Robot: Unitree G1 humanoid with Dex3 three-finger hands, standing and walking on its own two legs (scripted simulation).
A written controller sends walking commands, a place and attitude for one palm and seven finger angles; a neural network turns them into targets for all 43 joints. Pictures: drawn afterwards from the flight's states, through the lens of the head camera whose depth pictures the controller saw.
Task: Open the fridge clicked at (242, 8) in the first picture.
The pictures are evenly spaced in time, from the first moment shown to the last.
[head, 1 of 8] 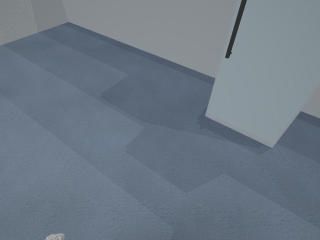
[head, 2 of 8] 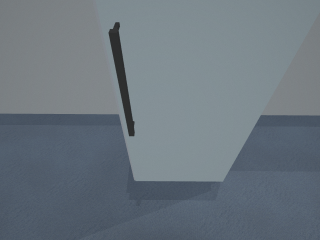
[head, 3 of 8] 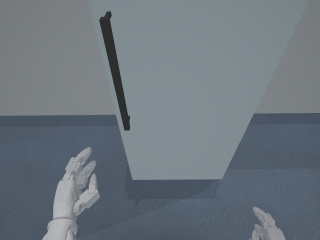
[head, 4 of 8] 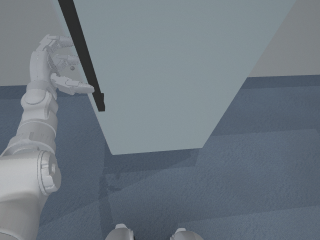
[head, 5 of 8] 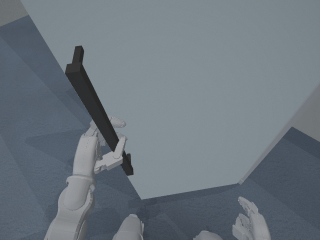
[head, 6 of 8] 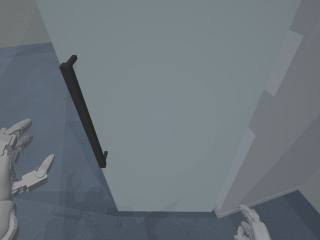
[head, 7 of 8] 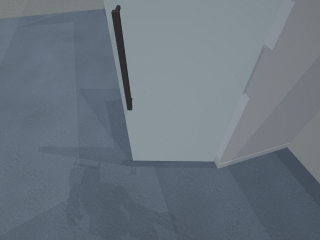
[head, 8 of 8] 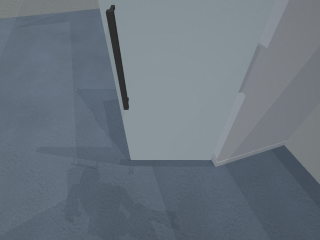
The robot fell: no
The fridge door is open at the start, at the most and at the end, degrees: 0 78 72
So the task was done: yes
